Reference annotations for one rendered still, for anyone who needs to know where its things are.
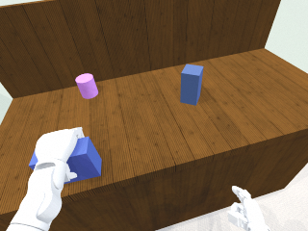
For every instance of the robot right hand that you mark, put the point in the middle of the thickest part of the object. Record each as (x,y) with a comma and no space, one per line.
(242,215)

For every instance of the sponge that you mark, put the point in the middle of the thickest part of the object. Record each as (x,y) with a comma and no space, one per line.
(84,161)

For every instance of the robot left hand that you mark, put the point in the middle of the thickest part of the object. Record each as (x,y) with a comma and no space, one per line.
(59,145)

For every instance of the table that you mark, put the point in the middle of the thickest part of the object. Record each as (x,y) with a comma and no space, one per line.
(162,161)

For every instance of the right robot forearm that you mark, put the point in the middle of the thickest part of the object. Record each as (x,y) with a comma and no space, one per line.
(257,226)

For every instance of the left robot forearm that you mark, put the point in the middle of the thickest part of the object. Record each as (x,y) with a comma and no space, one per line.
(42,202)

